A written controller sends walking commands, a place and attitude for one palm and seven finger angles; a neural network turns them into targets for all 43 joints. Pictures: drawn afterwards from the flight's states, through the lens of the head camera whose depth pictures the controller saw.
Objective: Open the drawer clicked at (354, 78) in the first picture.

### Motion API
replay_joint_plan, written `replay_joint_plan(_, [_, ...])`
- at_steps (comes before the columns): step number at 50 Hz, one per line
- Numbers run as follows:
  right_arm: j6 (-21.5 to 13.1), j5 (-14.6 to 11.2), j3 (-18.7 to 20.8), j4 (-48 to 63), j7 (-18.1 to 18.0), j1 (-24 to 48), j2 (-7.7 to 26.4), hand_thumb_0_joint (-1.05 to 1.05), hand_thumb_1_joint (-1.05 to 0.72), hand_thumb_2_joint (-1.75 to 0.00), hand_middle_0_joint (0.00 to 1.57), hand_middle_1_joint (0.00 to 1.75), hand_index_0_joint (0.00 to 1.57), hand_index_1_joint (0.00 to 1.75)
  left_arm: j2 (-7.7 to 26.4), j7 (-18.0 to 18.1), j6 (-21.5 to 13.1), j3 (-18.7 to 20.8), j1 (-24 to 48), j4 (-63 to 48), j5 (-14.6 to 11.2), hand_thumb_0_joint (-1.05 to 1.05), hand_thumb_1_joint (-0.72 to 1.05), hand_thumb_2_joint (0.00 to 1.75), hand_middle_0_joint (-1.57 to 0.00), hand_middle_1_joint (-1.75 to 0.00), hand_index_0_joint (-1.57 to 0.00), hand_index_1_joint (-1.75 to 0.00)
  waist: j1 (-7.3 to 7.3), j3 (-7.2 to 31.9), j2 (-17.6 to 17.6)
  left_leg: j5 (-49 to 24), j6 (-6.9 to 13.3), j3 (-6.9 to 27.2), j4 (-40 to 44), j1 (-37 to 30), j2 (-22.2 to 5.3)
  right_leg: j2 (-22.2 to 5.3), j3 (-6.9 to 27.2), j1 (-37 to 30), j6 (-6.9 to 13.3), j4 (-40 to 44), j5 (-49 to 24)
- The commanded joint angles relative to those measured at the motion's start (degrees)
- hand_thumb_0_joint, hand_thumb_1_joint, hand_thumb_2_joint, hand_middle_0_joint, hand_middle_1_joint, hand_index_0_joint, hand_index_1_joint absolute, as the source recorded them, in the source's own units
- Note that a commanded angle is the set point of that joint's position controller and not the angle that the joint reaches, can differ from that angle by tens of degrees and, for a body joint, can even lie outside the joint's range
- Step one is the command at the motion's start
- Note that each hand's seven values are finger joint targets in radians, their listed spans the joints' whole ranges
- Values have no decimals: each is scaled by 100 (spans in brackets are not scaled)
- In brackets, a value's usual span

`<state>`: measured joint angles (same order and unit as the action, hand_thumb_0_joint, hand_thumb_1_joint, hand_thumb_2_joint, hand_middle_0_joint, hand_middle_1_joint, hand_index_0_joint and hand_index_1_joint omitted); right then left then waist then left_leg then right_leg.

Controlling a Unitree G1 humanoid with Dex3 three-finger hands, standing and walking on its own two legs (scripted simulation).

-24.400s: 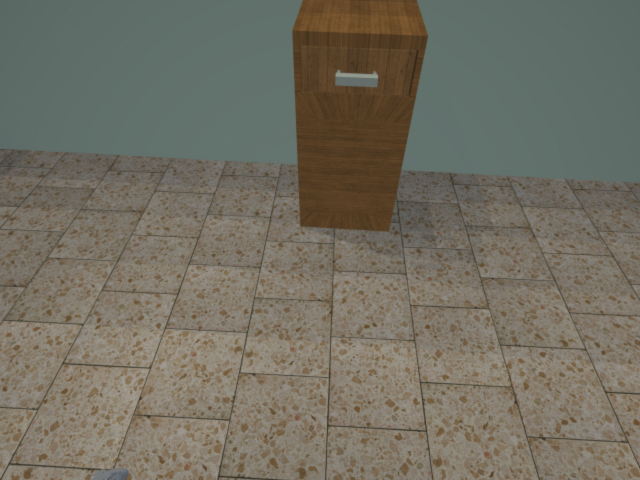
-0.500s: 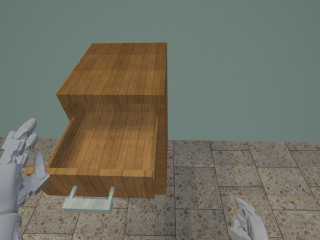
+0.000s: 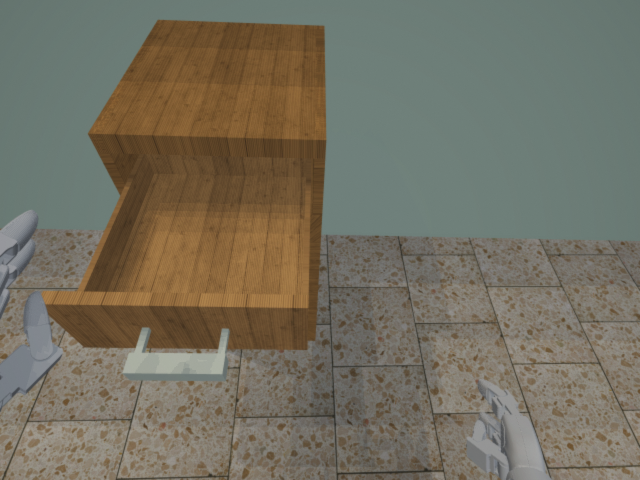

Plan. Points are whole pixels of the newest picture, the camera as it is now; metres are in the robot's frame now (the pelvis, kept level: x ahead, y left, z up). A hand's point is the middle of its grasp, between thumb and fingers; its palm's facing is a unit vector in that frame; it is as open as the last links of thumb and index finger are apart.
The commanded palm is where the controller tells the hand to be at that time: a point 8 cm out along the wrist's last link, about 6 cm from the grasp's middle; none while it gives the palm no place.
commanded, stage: step back with the hand held close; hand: left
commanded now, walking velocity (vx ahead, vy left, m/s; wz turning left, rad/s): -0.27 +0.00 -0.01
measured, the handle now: (181, 350) +0.28 +0.22 -0.06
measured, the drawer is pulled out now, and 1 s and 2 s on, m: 0.30 0.30 0.30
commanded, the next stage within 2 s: stop stepping back and stand still in 0.88 s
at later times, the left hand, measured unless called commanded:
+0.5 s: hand (31, 386) +0.16 +0.24 +0.17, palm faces +0.34 -0.81 -0.48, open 7.4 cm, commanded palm +0.09 +0.28 +0.18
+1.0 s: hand out of the picture +0.05 +0.17 +0.16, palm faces +0.27 -0.81 -0.52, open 7.4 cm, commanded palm -0.03 +0.23 +0.18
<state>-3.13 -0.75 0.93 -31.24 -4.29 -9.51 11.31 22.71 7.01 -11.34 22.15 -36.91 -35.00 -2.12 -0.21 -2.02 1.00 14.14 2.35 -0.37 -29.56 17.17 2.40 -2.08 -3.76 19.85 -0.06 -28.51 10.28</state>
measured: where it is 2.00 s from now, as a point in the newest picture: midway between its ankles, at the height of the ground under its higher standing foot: outside the picture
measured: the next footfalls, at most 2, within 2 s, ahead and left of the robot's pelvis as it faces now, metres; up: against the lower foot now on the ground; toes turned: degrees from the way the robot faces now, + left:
right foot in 0.58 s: -0.13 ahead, -0.15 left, +0.00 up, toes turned +2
left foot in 0.84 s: -0.10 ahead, +0.08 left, +0.00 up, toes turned +2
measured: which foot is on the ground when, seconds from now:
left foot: down 0.00-0.66, up 0.68-0.82, down 0.84-1.00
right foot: down 0.00-0.32, up 0.34-0.56, down 0.58-1.00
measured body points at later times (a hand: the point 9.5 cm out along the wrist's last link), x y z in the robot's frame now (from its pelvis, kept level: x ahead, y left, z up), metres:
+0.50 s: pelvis -0.04 +0.00 +0.00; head +0.00 +0.02 +0.45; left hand +0.14 +0.28 +0.20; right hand +0.13 -0.23 -0.08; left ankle +0.01 +0.09 -0.74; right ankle -0.09 -0.13 -0.72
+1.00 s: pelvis -0.16 -0.05 +0.00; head -0.09 -0.04 +0.44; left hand +0.03 +0.22 +0.19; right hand +0.04 -0.28 -0.08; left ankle -0.14 +0.08 -0.74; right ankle -0.16 -0.14 -0.72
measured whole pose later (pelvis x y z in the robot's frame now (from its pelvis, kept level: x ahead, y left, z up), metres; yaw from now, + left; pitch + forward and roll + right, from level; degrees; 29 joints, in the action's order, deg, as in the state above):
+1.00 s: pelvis -0.16 -0.05 +0.00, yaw +0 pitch +4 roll +2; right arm -6.7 -0.5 1.5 -33.5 -3.3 -6.1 9.2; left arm 24.5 7.7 -10.6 22.9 -38.3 -39.7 -2.6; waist 0.5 -4.8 3.6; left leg 11.7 -1.0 -1.7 -26.8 18.7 -0.6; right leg -0.2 -2.3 23.9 0.0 -42.2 22.8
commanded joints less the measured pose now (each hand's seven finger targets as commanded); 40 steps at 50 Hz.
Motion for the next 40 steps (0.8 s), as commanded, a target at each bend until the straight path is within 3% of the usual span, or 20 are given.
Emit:
replay_joint_plan(1, [-414,22,231,973,-21,479,775,0,-90,-90,20,30,20,30,752,190,-434,627,122,-1290,52,0,90,90,-20,-30,-20,-30,-7,645,-572,444,185,950,1069,1482,-987,-171,487,-1471,59,-357,-312])
replay_joint_plan(4, [-476,20,234,974,5,408,765,0,-90,-90,20,30,20,30,773,223,-481,693,128,-1254,91,0,90,90,-20,-30,-20,-30,6,578,-417,1133,198,847,863,1708,-857,-286,707,-1386,93,-137,-84])
replay_joint_plan(8, [-524,12,244,844,21,277,763,0,-90,-90,20,30,20,30,731,298,-538,559,228,-1345,50,0,90,90,-20,-30,-20,-30,82,605,51,1157,-25,534,-353,509,-346,-852,1208,107,439,941,950])
replay_joint_plan(11, [-482,50,230,711,-13,304,683,0,-90,-90,20,30,20,30,820,384,-523,664,206,-1393,27,0,90,90,-20,-30,-20,-30,71,758,367,861,-108,422,-580,-108,-284,-1038,1070,576,538,1051,1008])
replay_joint_plan(14, [-489,26,215,755,-58,410,733,0,-90,-90,20,30,20,30,814,401,-544,688,95,-1470,36,0,90,90,-20,-30,-20,-30,53,592,-509,1063,20,974,583,457,-783,-468,623,188,242,285,1045])
replay_joint_plan(16, [-572,80,196,865,-74,479,773,0,-90,-90,20,30,20,30,816,392,-584,755,130,-1627,176,0,90,90,-20,-30,-20,-30,59,589,-1731,1272,373,2057,1927,1941,-1723,272,240,-1061,-50,-1664,822])
replay_joint_plan(17, [-615,145,203,824,-78,394,652,0,-90,-90,20,30,20,30,877,402,-589,781,218,-1656,197,0,90,90,-20,-30,-20,-30,65,626,-1455,429,486,2134,1815,1682,-1877,248,404,-727,-35,-2177,1161])
replay_joint_plan(18, [-672,134,251,785,-52,348,623,0,-90,-90,20,30,20,30,845,397,-587,759,107,-1585,154,0,90,90,-20,-30,-20,-30,27,752,-1007,-551,538,1920,1432,1108,-1853,216,525,-340,6,-2250,1466])
replay_joint_plan(20, [-763,156,272,689,-9,328,647,0,-90,-90,20,30,20,30,762,385,-573,721,-219,-1464,83,0,90,90,-20,-30,-20,-30,-35,1019,-943,-2567,466,1498,847,-22,-1733,167,438,29,29,-1577,1536])
replay_joint_plan(22, [-803,159,209,537,57,356,669,0,-90,-90,20,30,20,30,680,310,-547,557,-199,-1431,40,0,90,90,-20,-30,-20,-30,-37,1063,-1070,-3538,412,1360,686,-668,-1650,197,285,48,24,-1013,1273])
replay_joint_plan(25, [-802,198,174,440,121,464,750,0,-90,-90,20,30,20,30,763,194,-499,563,-112,-1462,5,0,90,90,-20,-30,-20,-30,-74,1145,-1280,-3900,362,1217,642,-1032,-1650,209,243,-182,23,-347,940])
replay_joint_plan(29, [-743,112,151,531,174,641,806,0,-90,-90,20,30,20,30,886,37,-531,704,-51,-1528,-129,0,90,90,-20,-30,-20,-30,-169,1330,-1020,-2952,237,1017,506,-802,-1508,142,187,-795,32,502,181])
replay_joint_plan(30, [-659,88,168,570,171,625,809,0,-90,-90,20,30,20,30,1032,39,-543,845,-146,-1606,-115,0,90,90,-20,-30,-20,-30,-173,1506,-824,-2899,145,787,213,-829,-1331,31,278,-933,57,741,-765])
replay_joint_plan(31, [-602,-1,176,662,172,611,720,0,-90,-90,20,30,20,30,973,20,-534,788,-190,-1619,-155,0,90,90,-20,-30,-20,-30,-137,1783,-195,-2653,-40,378,-318,-929,-950,-278,460,-973,139,835,-1865])
replay_joint_plan(32, [-564,-123,250,695,145,622,678,0,-90,-90,20,30,20,30,986,17,-504,789,-189,-1492,-200,0,90,90,-20,-30,-20,-30,-88,1811,751,-1353,-224,10,-1138,-827,-473,-926,790,-678,394,919,-2715])
replay_joint_plan(33, [-523,-208,293,737,108,696,641,0,-90,-90,20,30,20,30,978,43,-499,796,-236,-1387,-212,0,90,90,-20,-30,-20,-30,-62,1616,1132,463,-304,-60,-2114,-166,-113,-1617,1244,-476,741,983,-3204])
replay_joint_plan(35, [-389,-114,167,763,49,933,446,0,-90,-90,20,30,20,30,988,109,-369,944,-342,-1115,-180,0,90,90,-20,-30,-20,-30,-112,1133,840,1610,-305,399,-3100,1038,-93,-1989,1442,-596,1206,847,-3960])
replay_joint_plan(36, [-306,-56,34,786,0,935,253,0,-90,-90,20,30,20,30,831,150,-327,845,-375,-1100,-124,0,90,90,-20,-30,-20,-30,20,1009,760,1666,-330,379,-2683,1294,-246,-1825,1054,-1081,1111,644,-4487])
replay_joint_plan(38, [-192,21,-39,725,-129,973,293,0,-90,-90,20,30,20,30,782,226,-271,817,-387,-1011,29,0,90,90,-20,-30,-20,-30,100,921,610,1251,-334,98,-1187,1147,-261,-1367,689,-1442,735,300,-5106])
replay_joint_plan(40, [-152,12,20,686,-205,946,420,0,-90,-90,20,30,20,30,738,245,-270,604,-363,-1314,18,0,90,90,-20,-30,-20,-30,184,979,63,-481,-334,-73,937,560,-315,-980,328,-1733,367,-283,-4701])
